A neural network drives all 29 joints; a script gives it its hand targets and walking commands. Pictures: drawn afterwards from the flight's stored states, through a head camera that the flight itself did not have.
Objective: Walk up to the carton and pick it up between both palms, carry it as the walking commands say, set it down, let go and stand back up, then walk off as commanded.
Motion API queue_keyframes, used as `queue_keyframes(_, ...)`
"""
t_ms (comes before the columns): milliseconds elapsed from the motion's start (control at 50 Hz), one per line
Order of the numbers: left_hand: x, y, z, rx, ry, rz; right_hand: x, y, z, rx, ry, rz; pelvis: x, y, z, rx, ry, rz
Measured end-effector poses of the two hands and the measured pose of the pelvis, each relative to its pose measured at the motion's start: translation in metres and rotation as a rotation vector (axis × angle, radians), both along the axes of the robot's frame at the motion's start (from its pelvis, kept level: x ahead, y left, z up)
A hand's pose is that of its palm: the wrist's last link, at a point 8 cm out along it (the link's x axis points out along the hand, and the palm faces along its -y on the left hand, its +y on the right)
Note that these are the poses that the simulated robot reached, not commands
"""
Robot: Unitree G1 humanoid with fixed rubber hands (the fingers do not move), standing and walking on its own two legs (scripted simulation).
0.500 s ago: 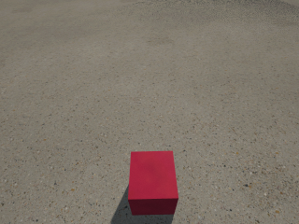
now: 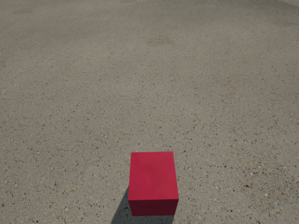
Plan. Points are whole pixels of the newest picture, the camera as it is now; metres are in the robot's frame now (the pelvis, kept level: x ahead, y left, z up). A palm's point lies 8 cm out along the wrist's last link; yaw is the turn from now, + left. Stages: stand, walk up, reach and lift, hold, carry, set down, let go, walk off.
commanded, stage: reach and lift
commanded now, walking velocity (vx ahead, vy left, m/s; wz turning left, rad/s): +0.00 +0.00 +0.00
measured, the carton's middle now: (152, 183) +0.53 +0.02 -0.64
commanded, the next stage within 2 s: none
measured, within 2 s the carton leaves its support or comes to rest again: neither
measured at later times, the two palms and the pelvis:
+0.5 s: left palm out of the picture +0.16 +0.22 -0.16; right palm out of the picture +0.14 -0.23 -0.16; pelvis -0.01 -0.01 -0.05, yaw +3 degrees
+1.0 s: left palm (86, 204) +0.25 +0.24 -0.17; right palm (224, 205) +0.26 -0.22 -0.18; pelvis -0.07 -0.01 -0.08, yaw +4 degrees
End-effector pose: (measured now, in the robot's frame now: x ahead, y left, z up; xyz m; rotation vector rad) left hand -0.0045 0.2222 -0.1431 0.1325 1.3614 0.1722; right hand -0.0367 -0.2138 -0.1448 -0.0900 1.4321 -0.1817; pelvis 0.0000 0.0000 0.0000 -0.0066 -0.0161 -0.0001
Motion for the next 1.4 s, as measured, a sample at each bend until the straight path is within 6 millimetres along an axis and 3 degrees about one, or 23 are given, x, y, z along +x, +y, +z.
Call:
queue_keyframes(40, 0.033, 0.004, 0.0, -0.003, -0.063, -0.005, 0.033, -0.007, -0.004, 0.001, -0.057, 0.014, -0.007, 0.001, -0.008, -0.014, 0.048, 0.009)
queue_keyframes(80, 0.082, 0.008, -0.001, -0.008, -0.136, -0.025, 0.089, -0.018, -0.007, -0.02, -0.139, 0.022, -0.018, 0.001, -0.021, -0.016, 0.074, 0.016)
queue_keyframes(140, 0.144, 0.012, 0.008, -0.011, -0.173, -0.047, 0.168, -0.026, 0.006, -0.037, -0.21, 0.072, -0.027, 0.0, -0.031, -0.012, 0.087, 0.027)
queue_keyframes(200, 0.167, 0.014, 0.019, -0.007, -0.133, -0.036, 0.203, -0.03, 0.021, -0.05, -0.18, 0.1, -0.024, 0.0, -0.032, -0.02, 0.119, 0.044)
queue_keyframes(240, 0.164, 0.01, 0.019, -0.031, -0.097, -0.023, 0.203, -0.03, 0.022, -0.04, -0.134, 0.09, -0.018, 0.0, -0.03, -0.022, 0.14, 0.05)
queue_keyframes(340, 0.135, -0.006, -0.002, -0.086, -0.003, -0.015, 0.17, -0.023, 0.009, -0.015, -0.051, 0.067, -0.006, -0.004, -0.029, -0.014, 0.19, 0.048)
queue_keyframes(400, 0.134, -0.011, -0.014, -0.087, -0.019, -0.022, 0.162, -0.021, -0.003, -0.019, -0.066, 0.069, -0.007, -0.005, -0.036, -0.01, 0.232, 0.045)
queue_keyframes(480, 0.156, -0.009, -0.02, -0.054, -0.109, -0.059, 0.173, -0.017, -0.016, -0.017, -0.135, 0.086, -0.011, -0.006, -0.048, -0.004, 0.275, 0.05)
queue_keyframes(580, 0.18, 0.001, -0.014, -0.02, -0.2, -0.087, 0.196, -0.011, -0.018, -0.007, -0.235, 0.11, -0.018, -0.007, -0.057, 0.0, 0.286, 0.048)
queue_keyframes(780, 0.188, 0.01, -0.023, -0.037, -0.225, -0.081, 0.215, -0.009, -0.028, -0.009, -0.282, 0.106, -0.043, -0.012, -0.071, 0.005, 0.268, 0.058)
queue_keyframes(860, 0.209, 0.014, -0.026, -0.041, -0.255, -0.072, 0.238, -0.011, -0.034, -0.019, -0.31, 0.108, -0.056, -0.013, -0.077, 0.003, 0.272, 0.062)
queue_keyframes(1040, 0.271, 0.018, -0.026, -0.04, -0.339, -0.05, 0.309, -0.004, -0.035, -0.024, -0.397, 0.121, -0.072, -0.013, -0.086, -0.003, 0.338, 0.068)
queue_keyframes(1220, 0.328, 0.024, -0.042, -0.031, -0.413, -0.032, 0.373, 0.007, -0.05, -0.028, -0.472, 0.109, -0.074, -0.014, -0.095, -0.014, 0.477, 0.077)
queue_keyframes(1400, 0.378, 0.033, -0.049, -0.015, -0.511, -0.023, 0.427, 0.003, -0.056, -0.034, -0.582, 0.078, -0.067, -0.014, -0.101, -0.026, 0.597, 0.086)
